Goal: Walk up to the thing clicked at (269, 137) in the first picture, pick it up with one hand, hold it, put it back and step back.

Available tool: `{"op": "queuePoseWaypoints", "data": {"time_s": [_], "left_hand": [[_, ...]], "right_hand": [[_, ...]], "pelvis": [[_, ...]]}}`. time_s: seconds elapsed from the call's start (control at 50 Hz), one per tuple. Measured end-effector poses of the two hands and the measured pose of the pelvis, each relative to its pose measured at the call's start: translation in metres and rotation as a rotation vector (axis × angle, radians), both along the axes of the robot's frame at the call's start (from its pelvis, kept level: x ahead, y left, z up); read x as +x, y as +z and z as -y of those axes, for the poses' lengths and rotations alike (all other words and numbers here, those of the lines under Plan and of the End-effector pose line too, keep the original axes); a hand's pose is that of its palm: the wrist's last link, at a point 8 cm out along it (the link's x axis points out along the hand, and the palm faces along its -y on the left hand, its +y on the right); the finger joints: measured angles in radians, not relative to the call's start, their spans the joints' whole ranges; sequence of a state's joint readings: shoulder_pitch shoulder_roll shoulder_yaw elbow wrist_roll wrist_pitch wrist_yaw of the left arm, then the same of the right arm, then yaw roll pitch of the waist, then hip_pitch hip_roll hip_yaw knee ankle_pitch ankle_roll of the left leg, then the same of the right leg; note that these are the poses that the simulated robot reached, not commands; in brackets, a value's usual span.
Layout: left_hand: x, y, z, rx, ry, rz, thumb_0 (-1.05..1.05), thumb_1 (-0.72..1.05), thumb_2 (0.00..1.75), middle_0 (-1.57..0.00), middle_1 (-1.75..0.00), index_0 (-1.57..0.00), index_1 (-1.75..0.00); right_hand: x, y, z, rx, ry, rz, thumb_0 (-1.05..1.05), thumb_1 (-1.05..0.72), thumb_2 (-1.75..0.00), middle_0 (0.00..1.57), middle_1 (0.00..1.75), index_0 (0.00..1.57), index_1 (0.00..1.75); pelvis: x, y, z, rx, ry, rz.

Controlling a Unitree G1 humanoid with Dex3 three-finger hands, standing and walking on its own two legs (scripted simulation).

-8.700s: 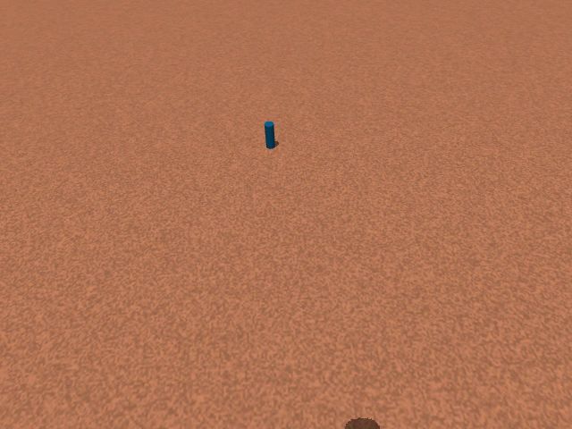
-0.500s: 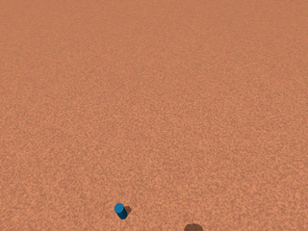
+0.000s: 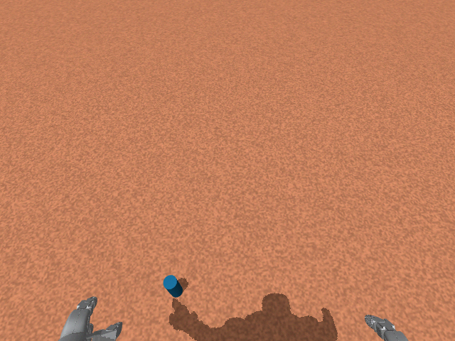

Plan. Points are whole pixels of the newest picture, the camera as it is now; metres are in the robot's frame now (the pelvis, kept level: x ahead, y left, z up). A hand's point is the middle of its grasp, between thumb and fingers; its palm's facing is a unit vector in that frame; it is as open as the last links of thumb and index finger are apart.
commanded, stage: go down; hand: left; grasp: from the side
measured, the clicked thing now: (173, 286) +0.37 +0.24 -0.69
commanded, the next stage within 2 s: none
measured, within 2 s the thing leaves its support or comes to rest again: neither
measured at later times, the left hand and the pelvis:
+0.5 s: hand out of the picture +0.15 +0.29 -0.19, palm faces +0.07 -0.94 -0.33, open 17.0 cm; pelvis +0.00 +0.02 -0.07, yaw -1 degrees
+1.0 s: hand (93, 321) +0.20 +0.34 -0.26, palm faces +0.13 -0.96 -0.26, open 17.4 cm; pelvis -0.04 +0.02 -0.17, yaw -1 degrees
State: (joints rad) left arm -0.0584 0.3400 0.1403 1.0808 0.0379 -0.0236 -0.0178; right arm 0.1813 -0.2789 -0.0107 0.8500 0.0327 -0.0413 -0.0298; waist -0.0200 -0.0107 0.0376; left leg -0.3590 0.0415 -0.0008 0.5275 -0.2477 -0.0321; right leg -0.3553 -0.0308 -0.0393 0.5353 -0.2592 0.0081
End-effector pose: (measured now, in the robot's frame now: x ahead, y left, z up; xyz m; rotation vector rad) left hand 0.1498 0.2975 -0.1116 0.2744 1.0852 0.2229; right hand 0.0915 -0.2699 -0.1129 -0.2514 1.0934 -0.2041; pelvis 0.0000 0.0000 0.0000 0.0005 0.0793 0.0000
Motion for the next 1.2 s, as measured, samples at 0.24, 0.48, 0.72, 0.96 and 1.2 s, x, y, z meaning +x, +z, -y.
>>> {"op": "queuePoseWaypoints", "data": {"time_s": [0.24, 0.48, 0.72, 0.96, 1.2], "left_hand": [[0.003, -0.024, -0.029, 0.013, 0.010, 0.019, 0.00, -0.03, 0.19, -0.06, -0.09, -0.07, -0.08], [-0.012, -0.042, -0.033, 0.002, 0.002, 0.065, -0.01, -0.45, 0.06, -0.08, -0.10, -0.09, -0.09], [-0.019, -0.053, -0.044, -0.003, 0.034, 0.083, -0.01, -0.55, 0.01, -0.09, -0.07, -0.10, -0.06], [0.012, -0.109, -0.083, -0.034, 0.006, 0.313, -0.01, -0.55, 0.02, -0.09, -0.07, -0.09, -0.06], [0.063, -0.153, -0.107, -0.051, -0.051, 0.531, -0.02, -0.53, 0.07, -0.07, -0.10, -0.07, -0.09]], "right_hand": [[0.003, -0.022, -0.017, 0.014, -0.015, 0.082, 0.01, -0.95, -0.91, 0.20, 0.30, 0.20, 0.30], [0.048, -0.032, -0.031, -0.027, 0.048, 0.243, 0.01, -0.91, -0.90, 0.20, 0.30, 0.20, 0.30], [0.066, -0.039, -0.041, -0.042, 0.105, 0.343, 0.01, -0.90, -0.89, 0.20, 0.30, 0.20, 0.30], [0.050, -0.111, -0.026, -0.092, 0.171, 0.299, 0.01, -0.93, -0.90, 0.21, 0.30, 0.20, 0.30], [0.018, -0.204, -0.021, -0.082, 0.164, 0.152, 0.01, -0.91, -0.90, 0.20, 0.30, 0.20, 0.30]], "pelvis": [[0.000, -0.034, -0.010, -0.012, -0.011, -0.114], [-0.003, -0.064, -0.018, -0.030, -0.005, -0.171], [-0.008, -0.085, -0.016, -0.042, 0.004, -0.219], [-0.031, -0.154, -0.015, -0.042, 0.002, -0.354], [-0.052, -0.225, -0.013, -0.050, -0.014, -0.447]]}}
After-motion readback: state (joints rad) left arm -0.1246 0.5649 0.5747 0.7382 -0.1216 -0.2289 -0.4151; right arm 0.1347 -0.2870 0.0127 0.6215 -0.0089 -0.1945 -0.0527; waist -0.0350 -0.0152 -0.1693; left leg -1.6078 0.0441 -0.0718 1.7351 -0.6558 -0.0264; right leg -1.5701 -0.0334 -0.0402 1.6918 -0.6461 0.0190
